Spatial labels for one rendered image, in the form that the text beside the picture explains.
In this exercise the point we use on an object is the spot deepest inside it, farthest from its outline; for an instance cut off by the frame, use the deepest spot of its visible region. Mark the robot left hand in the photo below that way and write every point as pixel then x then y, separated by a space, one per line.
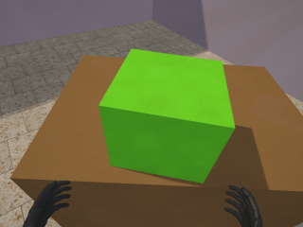
pixel 43 207

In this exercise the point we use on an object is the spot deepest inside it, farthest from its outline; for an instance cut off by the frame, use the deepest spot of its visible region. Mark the pedestal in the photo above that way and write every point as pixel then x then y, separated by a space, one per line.
pixel 264 154

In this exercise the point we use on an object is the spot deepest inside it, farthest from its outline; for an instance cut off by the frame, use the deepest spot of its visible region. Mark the carton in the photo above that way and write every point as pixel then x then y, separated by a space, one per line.
pixel 167 114

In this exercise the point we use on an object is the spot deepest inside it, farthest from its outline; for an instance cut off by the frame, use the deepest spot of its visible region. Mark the robot right hand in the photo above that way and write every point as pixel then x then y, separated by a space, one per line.
pixel 248 215

